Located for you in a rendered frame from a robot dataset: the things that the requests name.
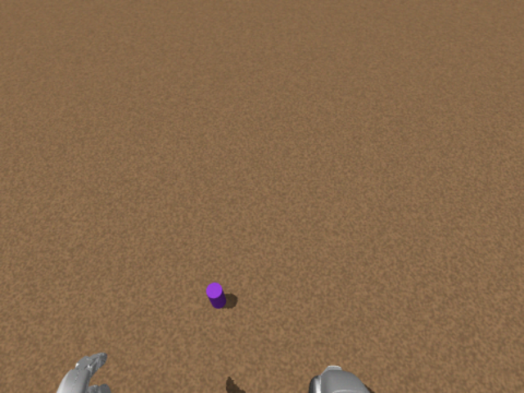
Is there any left robot hand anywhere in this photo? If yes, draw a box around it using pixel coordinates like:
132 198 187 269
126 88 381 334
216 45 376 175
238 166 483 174
56 352 111 393

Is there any can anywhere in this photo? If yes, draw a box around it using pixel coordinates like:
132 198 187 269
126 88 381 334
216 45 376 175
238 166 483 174
206 282 226 309

